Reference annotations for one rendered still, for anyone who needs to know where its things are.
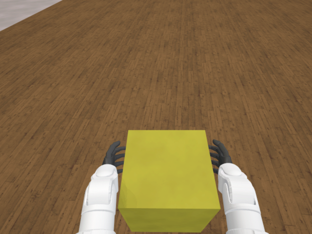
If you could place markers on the carton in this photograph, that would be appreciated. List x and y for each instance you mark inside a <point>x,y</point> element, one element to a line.
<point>168,183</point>

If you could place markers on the robot left hand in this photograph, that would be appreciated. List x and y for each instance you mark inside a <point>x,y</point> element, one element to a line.
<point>110,157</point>

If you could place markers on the robot right forearm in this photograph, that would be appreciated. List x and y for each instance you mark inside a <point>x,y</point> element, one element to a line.
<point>241,207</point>

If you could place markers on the robot right hand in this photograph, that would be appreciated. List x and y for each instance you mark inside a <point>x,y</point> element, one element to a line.
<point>222,156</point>

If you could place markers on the robot left forearm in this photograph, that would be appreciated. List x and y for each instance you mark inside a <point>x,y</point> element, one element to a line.
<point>99,205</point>

